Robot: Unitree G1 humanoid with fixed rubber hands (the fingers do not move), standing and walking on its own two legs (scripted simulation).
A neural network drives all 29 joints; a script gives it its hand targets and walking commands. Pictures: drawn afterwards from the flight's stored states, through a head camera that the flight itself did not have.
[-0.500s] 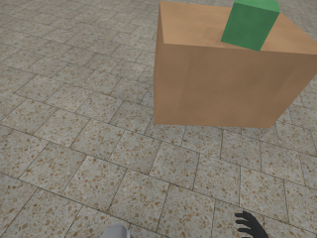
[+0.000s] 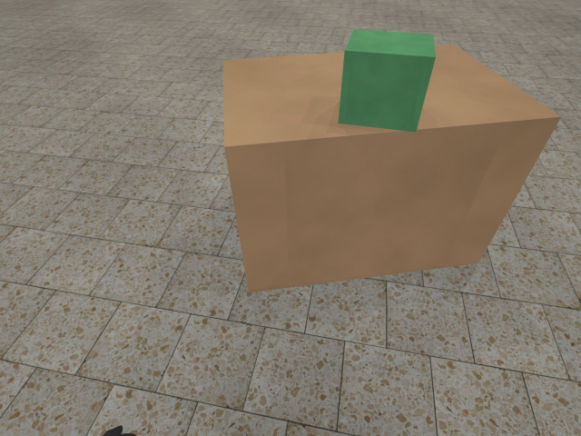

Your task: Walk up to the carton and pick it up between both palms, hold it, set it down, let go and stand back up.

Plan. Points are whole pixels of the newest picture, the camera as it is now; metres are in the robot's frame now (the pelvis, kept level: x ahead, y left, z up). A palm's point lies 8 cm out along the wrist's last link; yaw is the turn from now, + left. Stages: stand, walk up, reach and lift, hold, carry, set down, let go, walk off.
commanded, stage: walk up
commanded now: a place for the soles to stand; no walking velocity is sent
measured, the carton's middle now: (384, 79) +1.04 -0.28 +0.07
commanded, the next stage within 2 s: none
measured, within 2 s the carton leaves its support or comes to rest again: neither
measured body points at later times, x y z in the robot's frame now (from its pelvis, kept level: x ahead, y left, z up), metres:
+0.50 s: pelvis +0.19 -0.02 +0.02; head +0.21 +0.02 +0.46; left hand +0.29 +0.25 -0.12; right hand +0.27 -0.31 -0.06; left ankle +0.22 +0.11 -0.69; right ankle +0.23 -0.16 -0.63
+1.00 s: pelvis +0.39 -0.12 +0.01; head +0.41 -0.10 +0.46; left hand +0.40 +0.16 -0.12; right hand +0.57 -0.36 -0.07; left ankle +0.47 -0.01 -0.69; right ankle +0.38 -0.22 -0.69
